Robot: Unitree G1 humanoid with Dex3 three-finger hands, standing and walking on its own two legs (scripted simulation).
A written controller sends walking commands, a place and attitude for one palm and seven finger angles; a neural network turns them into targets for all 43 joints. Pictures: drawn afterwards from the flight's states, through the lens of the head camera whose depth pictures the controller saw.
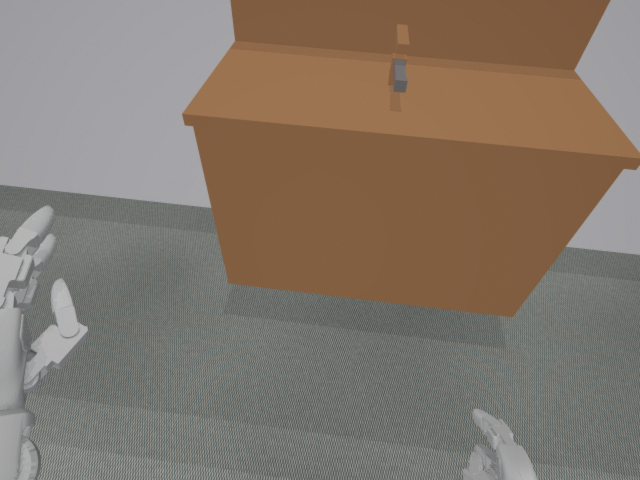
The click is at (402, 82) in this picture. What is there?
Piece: tap's lever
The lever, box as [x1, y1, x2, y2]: [393, 76, 407, 92]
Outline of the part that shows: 395,76 393,91 404,92 407,81 406,77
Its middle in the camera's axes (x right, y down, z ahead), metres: +0.19 -0.36 +0.91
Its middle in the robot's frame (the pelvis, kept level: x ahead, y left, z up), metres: +0.94 -0.13 +0.07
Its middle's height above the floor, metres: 0.84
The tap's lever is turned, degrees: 0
